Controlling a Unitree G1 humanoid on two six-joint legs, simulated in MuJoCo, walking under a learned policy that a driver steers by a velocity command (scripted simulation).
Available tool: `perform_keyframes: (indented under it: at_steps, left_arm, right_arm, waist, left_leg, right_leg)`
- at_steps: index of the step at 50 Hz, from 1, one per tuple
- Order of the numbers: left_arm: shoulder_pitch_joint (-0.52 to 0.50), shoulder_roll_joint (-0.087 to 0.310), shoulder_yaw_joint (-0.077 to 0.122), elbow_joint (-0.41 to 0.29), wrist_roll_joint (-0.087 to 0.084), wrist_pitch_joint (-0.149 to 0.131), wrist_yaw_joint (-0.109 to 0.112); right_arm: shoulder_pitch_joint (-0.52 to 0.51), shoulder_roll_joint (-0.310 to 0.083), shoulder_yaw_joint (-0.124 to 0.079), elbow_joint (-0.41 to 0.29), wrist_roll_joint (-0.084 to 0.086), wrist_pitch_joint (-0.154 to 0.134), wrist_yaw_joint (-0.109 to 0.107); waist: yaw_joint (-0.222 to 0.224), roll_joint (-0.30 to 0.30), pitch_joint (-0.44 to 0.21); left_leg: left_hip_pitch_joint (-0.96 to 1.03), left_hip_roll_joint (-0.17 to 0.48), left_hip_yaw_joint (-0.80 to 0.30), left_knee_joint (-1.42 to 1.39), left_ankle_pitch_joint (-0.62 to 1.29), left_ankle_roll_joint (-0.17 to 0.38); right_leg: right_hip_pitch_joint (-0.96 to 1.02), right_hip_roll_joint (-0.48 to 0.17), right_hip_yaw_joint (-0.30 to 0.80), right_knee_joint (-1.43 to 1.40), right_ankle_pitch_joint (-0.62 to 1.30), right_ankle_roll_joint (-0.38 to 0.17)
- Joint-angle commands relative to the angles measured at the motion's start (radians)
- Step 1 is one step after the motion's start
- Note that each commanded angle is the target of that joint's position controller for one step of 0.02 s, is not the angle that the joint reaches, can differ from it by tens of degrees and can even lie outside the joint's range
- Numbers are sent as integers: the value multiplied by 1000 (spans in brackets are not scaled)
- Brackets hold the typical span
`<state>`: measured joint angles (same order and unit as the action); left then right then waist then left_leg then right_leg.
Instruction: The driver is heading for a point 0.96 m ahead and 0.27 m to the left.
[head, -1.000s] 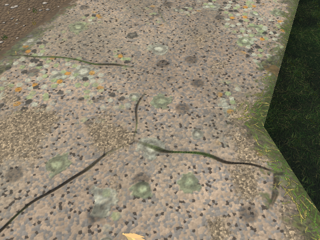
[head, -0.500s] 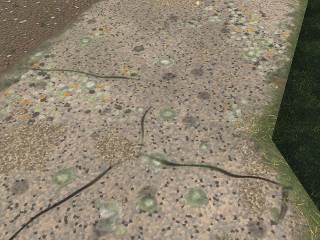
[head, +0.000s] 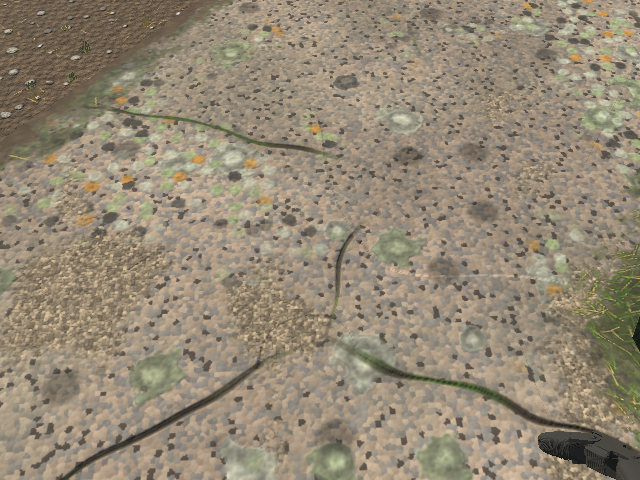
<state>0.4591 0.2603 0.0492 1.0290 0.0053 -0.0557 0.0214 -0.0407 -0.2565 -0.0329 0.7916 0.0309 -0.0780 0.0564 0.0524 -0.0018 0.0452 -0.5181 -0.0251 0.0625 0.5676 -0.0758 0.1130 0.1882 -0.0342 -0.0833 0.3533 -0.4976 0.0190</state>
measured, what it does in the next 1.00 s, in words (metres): walks ahead, turning left: right foot, then left foot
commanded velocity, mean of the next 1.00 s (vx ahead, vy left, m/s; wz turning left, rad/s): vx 0.49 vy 0.00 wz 0.54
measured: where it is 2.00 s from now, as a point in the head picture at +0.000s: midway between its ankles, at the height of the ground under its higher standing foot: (187, 282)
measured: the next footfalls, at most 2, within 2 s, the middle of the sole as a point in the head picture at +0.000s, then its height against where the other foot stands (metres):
right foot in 0.50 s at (383, 471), level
left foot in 1.00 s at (209, 400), level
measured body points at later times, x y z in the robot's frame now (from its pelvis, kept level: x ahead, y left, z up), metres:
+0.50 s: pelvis +0.29 +0.01 +0.02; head +0.31 +0.02 +0.47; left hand +0.47 +0.29 -0.05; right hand +0.36 -0.28 -0.10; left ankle +0.14 +0.08 -0.71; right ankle +0.44 -0.08 -0.71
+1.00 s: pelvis +0.52 +0.12 +0.01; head +0.55 +0.16 +0.46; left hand +0.36 +0.38 -0.12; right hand +0.85 +0.07 -0.06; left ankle +0.58 +0.27 -0.71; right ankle +0.45 -0.08 -0.71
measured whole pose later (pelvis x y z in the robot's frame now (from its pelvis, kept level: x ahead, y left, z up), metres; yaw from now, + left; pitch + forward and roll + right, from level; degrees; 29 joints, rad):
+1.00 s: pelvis +0.52 +0.12 +0.01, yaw +35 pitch +2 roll -2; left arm 0.34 0.32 0.08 0.85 -0.03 -0.06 0.01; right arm 0.05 -0.28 -0.05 0.59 0.02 -0.03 0.06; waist 0.08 0.03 0.05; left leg -0.53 0.03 0.04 0.59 -0.13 0.10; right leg 0.08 -0.06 -0.24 0.38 -0.44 0.06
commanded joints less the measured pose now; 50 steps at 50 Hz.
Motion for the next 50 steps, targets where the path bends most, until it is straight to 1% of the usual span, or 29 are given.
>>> perform_keyframes:
  at_steps: [1, 2, 3, 4, 5, 6, 8, 11, 16, 19, 22, 23, 24, 25, 26, 27, 28, 29, 30, 32, 33, 35, 38, 41, 43, 46, 48, 49, 50]
  left_arm:
    - [85, -12, -25, -124, 22, -26, -9]
    - [-12, 73, -10, -129, -14, -70, -21]
    - [-108, 136, 7, -172, -51, -96, -27]
    - [-158, 150, 7, -187, -46, -110, -19]
    - [-177, 151, 17, -189, -27, -110, -9]
    - [-161, 153, 23, -193, -14, -99, -3]
    - [-158, 128, 24, -209, 1, -74, 1]
    - [-270, 110, 23, -264, 16, -53, 9]
    - [-468, 73, 7, -333, 5, -67, -7]
    - [-531, 93, 8, -366, -10, -75, -21]
    - [-530, 130, 19, -381, -15, -91, -35]
    - [-488, 144, 25, -373, -17, -95, -34]
    - [-392, 167, 38, -351, -14, -100, -29]
    - [-248, 212, 53, -333, 3, -105, -21]
    - [-109, 293, 76, -316, 21, -93, -12]
    - [-79, 261, 73, -291, -3, -78, -21]
    - [-135, 164, 49, -315, -11, -70, -21]
    - [-184, 129, 38, -325, -7, -61, -19]
    - [-227, 115, 32, -321, -1, -56, -20]
    - [-260, 97, 25, -311, 8, -57, -21]
    - [-259, 102, 29, -303, 4, -62, -23]
    - [-255, 123, 39, -289, -3, -69, -25]
    - [-250, 156, 51, -275, -3, -67, -23]
    - [-230, 178, 55, -264, -9, -57, -17]
    - [-195, 196, 60, -249, -17, -48, -16]
    - [-168, 225, 70, -234, -33, -30, -14]
    - [-169, 257, 79, -237, -37, -15, -9]
    - [-175, 265, 81, -240, -39, -6, -5]
    - [-171, 242, 70, -246, -36, -3, 0]
  right_arm:
    - [432, -308, -101, 59, -6, 13, -11]
    - [413, -217, -78, 55, -5, 8, -12]
    - [343, -190, -70, 43, -16, -4, -15]
    - [268, -171, -63, 18, -20, -15, -14]
    - [212, -154, -58, 1, -27, -21, -12]
    - [180, -140, -52, -13, -39, -25, -15]
    - [177, -135, -51, -21, -29, -23, -22]
    - [248, -169, -60, -11, -21, -22, -47]
    - [351, -189, -67, 2, -7, -1, -71]
    - [403, -179, -66, 15, 0, 12, -75]
    - [414, -181, -68, 8, -7, 25, -81]
    - [406, -181, -70, 3, -9, 30, -82]
    - [390, -162, -63, -7, -10, 32, -80]
    - [376, -112, -43, -27, -20, 26, -73]
    - [465, -55, -26, -51, -7, 17, -71]
    - [518, -91, -22, -68, 7, 11, -70]
    - [461, -183, -45, -57, 14, 16, -70]
    - [382, -195, -51, -69, 6, 22, -71]
    - [340, -177, -53, -85, -5, 24, -71]
    - [332, -137, -54, -99, -3, 35, -62]
    - [332, -109, -48, -107, -1, 41, -58]
    - [305, -89, -43, -136, -5, 48, -55]
    - [255, -81, -38, -167, -8, 44, -44]
    - [157, -67, -29, -198, -8, 33, -24]
    - [97, -65, -27, -225, -7, 33, -13]
    - [50, -86, -35, -264, -6, 37, 1]
    - [100, -123, -55, -268, -11, 44, 3]
    - [207, -160, -77, -246, -11, 48, 0]
    - [380, -217, -111, -198, -6, 54, -13]
  waist:
    - [-126, 281, -357]
    - [-173, 187, -350]
    - [-156, 162, -188]
    - [-121, 36, -132]
    - [-80, -12, -87]
    - [-41, 8, -83]
    - [-15, 36, -61]
    - [-43, 36, -11]
    - [-121, 56, -10]
    - [-141, 64, -18]
    - [-120, 93, -34]
    - [-95, 116, -47]
    - [-44, 120, -93]
    - [26, 78, -222]
    - [27, -131, -378]
    - [7, -315, -402]
    - [22, -175, -257]
    - [24, -92, -149]
    - [4, -61, -78]
    - [-32, -93, -27]
    - [-38, -103, -25]
    - [-43, -87, -18]
    - [-36, -65, -21]
    - [1, -54, -1]
    - [20, -51, 14]
    - [14, -59, 26]
    - [-34, -90, -28]
    - [-101, -88, -90]
    - [-188, -58, -178]
  left_leg:
    - [917, 333, -765, -151, -387, 291]
    - [901, 340, -931, -320, -498, 271]
    - [774, 321, -796, -336, -427, 223]
    - [624, 282, -672, -343, -294, 196]
    - [484, 242, -571, -351, -164, 182]
    - [397, 207, -507, -369, -96, 173]
    - [299, 181, -445, -401, -47, 181]
    - [220, 153, -385, -428, -42, 179]
    - [215, 98, -340, -381, -52, 107]
    - [307, 124, -407, -313, -75, 98]
    - [413, 156, -495, -206, -16, 89]
    - [421, 157, -512, -169, 27, 81]
    - [401, 121, -496, -90, 83, 57]
    - [308, 69, -436, 127, 64, 24]
    - [-4, -70, -279, 449, -210, -57]
    - [-213, -47, -238, 639, -533, -74]
    - [-278, 18, -255, 719, -458, -84]
    - [-271, 52, -217, 724, -372, -93]
    - [-251, 78, -202, 683, -311, -99]
    - [-188, 123, -186, 623, -252, -101]
    - [-178, 132, -169, 606, -238, -105]
    - [-198, 145, -161, 547, -194, -118]
    - [-205, 151, -148, 395, -52, -125]
    - [-151, 132, -96, 212, 94, -111]
    - [-139, 120, -68, 139, 104, -97]
    - [-132, 97, -36, 74, 9, -58]
    - [-11, 32, 20, 59, -98, -16]
    - [138, -12, 44, 28, -105, 13]
    - [402, -45, 32, -17, -53, 52]
  right_leg:
    - [-764, 75, 26, 911, 95, 4]
    - [-878, 72, 205, 1045, -27, -25]
    - [-964, 24, 202, 1056, 49, -51]
    - [-915, -27, 199, 991, 140, -65]
    - [-855, -57, 194, 908, 185, -60]
    - [-781, -84, 206, 857, 208, -57]
    - [-737, -96, 192, 766, 211, -32]
    - [-781, -83, 162, 583, 342, 21]
    - [-699, -3, 143, 231, 619, 43]
    - [-694, 17, 167, 153, 601, 37]
    - [-659, 34, 181, 92, 471, 12]
    - [-602, 36, 172, 75, 429, -7]
    - [-461, 31, 157, 31, 437, -40]
    - [-208, -83, 245, 72, 428, -105]
    - [168, -304, 585, 59, 304, -240]
    - [229, -421, 878, -17, 122, -305]
    - [110, -381, 767, -39, 39, -262]
    - [-22, -326, 602, -57, 117, -219]
    - [-137, -279, 499, -91, 218, -202]
    - [-264, -224, 355, -149, 339, -186]
    - [-290, -219, 309, -172, 381, -194]
    - [-301, -222, 236, -203, 466, -216]
    - [-276, -216, 127, -216, 563, -216]
    - [-264, -195, 25, -214, 587, -188]
    - [-224, -211, -4, -206, 590, -175]
    - [-132, -246, -40, -148, 701, -151]
    - [-100, -246, -80, -5, 1018, -129]
    - [-122, -230, -107, 154, 1136, -112]
    - [-247, -193, -133, 381, 1092, -78]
